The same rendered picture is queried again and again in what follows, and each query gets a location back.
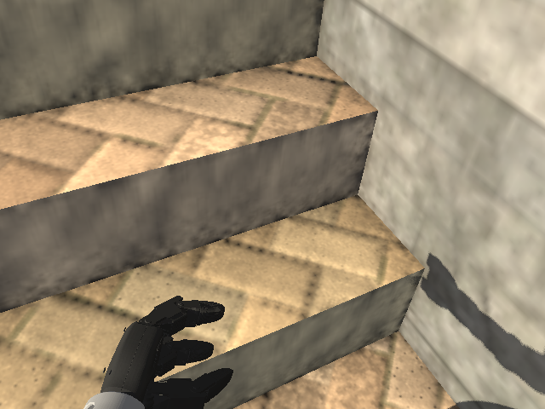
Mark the robot left hand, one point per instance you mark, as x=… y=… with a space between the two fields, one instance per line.
x=147 y=350

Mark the left robot forearm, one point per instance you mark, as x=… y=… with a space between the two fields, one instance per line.
x=113 y=400

